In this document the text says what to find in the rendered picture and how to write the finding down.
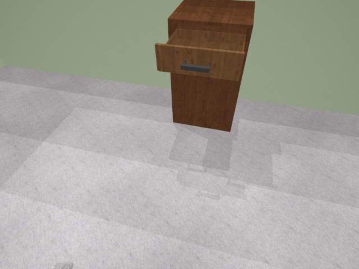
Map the handle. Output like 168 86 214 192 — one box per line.
181 61 210 73

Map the drawer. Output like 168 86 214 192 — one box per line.
155 29 246 81

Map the cabinet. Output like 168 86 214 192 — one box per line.
168 0 255 132

